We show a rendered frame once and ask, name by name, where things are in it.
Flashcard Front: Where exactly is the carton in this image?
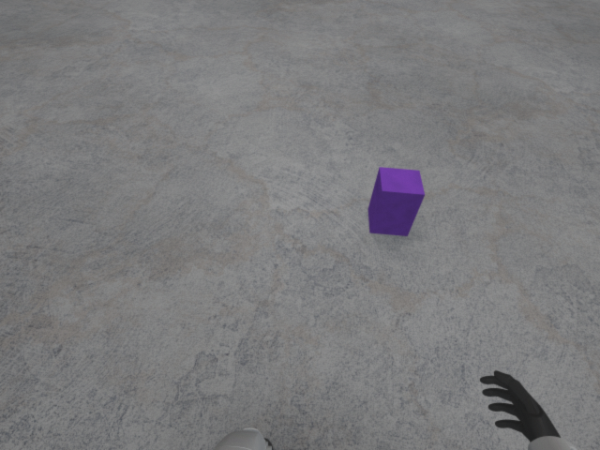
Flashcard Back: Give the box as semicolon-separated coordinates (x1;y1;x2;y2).
368;167;425;236

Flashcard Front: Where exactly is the left robot shin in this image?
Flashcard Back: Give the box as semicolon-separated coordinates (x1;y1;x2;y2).
243;428;264;439

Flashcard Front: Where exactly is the robot left thigh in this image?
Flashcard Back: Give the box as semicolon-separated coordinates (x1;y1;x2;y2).
212;430;272;450

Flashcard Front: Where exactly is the right robot hand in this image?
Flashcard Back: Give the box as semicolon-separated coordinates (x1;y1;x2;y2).
480;370;561;442

